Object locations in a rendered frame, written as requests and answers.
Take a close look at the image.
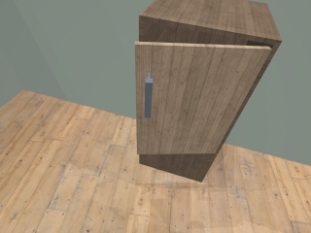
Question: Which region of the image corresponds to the cupboard door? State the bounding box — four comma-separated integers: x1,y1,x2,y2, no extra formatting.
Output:
134,41,271,154

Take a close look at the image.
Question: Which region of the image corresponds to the handle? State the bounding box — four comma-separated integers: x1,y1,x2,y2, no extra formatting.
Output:
144,72,153,118

